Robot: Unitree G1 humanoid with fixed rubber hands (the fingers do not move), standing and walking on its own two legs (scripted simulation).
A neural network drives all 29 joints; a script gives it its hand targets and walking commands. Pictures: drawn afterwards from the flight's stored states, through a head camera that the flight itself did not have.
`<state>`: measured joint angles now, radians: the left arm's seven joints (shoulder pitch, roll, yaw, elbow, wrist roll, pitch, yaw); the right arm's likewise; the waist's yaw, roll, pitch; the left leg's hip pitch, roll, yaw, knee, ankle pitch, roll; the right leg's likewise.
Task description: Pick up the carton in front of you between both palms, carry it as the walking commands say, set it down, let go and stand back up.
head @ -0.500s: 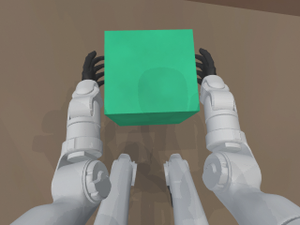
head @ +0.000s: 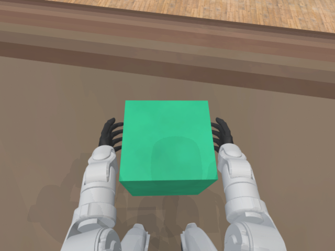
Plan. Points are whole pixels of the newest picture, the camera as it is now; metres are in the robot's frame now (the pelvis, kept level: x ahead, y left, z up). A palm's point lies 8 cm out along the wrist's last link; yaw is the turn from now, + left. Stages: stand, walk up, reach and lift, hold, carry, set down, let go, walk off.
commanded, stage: reach and lift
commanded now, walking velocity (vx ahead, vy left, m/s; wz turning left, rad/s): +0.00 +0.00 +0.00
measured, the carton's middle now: (166, 153) +0.37 +0.00 -0.09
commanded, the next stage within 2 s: hold in 1.36 s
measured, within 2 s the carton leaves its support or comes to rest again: neither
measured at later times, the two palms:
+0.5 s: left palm (90, 145) +0.31 +0.15 +0.09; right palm (242, 147) +0.31 -0.15 +0.09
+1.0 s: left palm (91, 140) +0.32 +0.15 +0.10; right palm (244, 141) +0.32 -0.15 +0.10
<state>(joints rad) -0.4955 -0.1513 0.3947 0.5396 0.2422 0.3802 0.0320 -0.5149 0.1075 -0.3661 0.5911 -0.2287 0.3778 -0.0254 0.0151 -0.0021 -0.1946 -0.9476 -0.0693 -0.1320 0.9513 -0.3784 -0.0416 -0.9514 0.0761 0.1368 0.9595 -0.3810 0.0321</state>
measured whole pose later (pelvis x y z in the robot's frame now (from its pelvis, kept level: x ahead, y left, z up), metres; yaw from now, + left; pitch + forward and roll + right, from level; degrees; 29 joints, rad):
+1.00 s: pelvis +0.03 +0.00 +0.07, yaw +0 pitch -3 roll +0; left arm -0.28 -0.16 0.26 0.33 0.29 0.64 -0.01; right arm -0.27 0.15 -0.25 0.33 -0.28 0.65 -0.01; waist 0.01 0.00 -0.02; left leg -0.13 -0.03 -0.14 0.40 -0.21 -0.02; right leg -0.14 0.04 0.14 0.41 -0.21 0.01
